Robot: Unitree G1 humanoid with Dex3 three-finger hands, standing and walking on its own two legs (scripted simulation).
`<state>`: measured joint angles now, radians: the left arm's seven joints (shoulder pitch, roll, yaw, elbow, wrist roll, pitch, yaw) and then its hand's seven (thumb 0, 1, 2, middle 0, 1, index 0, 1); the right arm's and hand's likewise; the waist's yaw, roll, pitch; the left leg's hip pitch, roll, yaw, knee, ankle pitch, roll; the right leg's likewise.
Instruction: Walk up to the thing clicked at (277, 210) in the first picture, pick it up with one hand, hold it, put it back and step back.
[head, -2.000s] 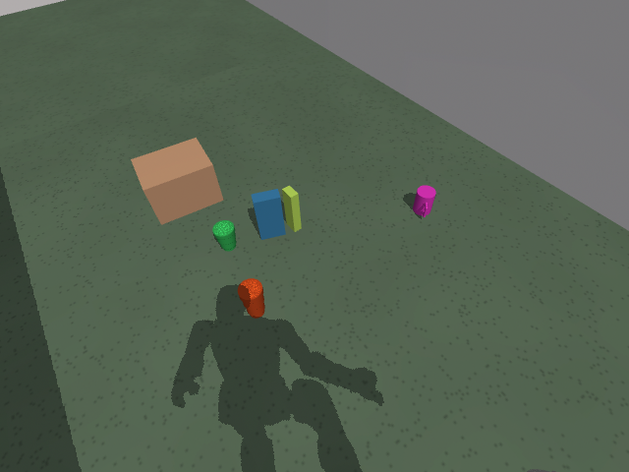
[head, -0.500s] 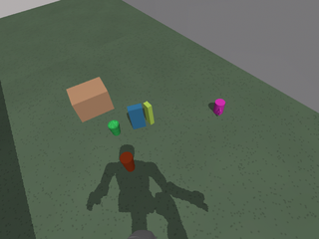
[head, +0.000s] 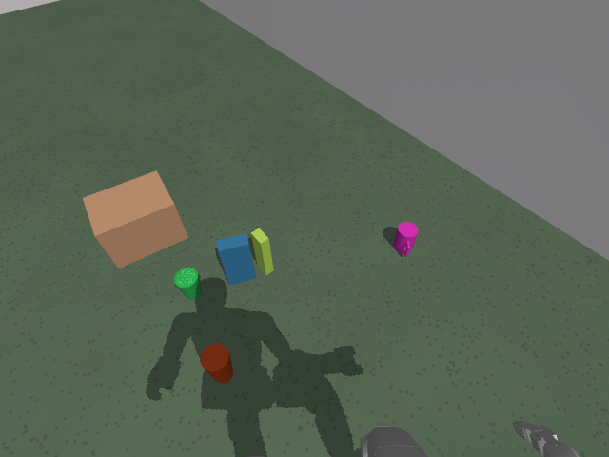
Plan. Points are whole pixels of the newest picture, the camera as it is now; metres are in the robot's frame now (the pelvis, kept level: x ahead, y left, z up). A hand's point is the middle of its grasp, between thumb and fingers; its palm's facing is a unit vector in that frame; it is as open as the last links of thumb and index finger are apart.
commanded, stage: walk up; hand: left
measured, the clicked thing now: (237, 260) +0.84 +0.28 -0.66
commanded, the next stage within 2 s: none
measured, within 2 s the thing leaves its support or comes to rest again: neither
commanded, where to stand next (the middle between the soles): +0.46 +0.02 m, yaw +1 degrees
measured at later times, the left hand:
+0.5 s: hand (128, 432) +0.17 +0.29 -0.14, palm faces +0.04 -0.92 -0.39, open 7.4 cm
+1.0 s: hand (167, 280) +0.43 +0.29 -0.13, palm faces -0.01 -0.90 -0.43, open 7.4 cm
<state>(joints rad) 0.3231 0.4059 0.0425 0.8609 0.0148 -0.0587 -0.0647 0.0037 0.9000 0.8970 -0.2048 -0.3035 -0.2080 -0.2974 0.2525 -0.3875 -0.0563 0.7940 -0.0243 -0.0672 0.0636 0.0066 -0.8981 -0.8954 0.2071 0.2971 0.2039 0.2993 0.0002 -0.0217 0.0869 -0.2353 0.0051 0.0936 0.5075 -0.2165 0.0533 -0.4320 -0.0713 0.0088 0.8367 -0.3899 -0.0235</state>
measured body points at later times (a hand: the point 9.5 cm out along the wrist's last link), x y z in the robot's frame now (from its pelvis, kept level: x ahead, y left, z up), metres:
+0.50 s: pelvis +0.19 +0.01 -0.01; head +0.21 +0.01 +0.44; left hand +0.17 +0.34 -0.11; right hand +0.31 -0.31 -0.11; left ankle +0.29 +0.14 -0.73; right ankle +0.14 -0.15 -0.73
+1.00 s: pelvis +0.35 +0.01 -0.01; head +0.37 -0.02 +0.44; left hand +0.43 +0.33 -0.10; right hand +0.41 -0.31 -0.14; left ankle +0.30 +0.13 -0.69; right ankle +0.43 -0.10 -0.73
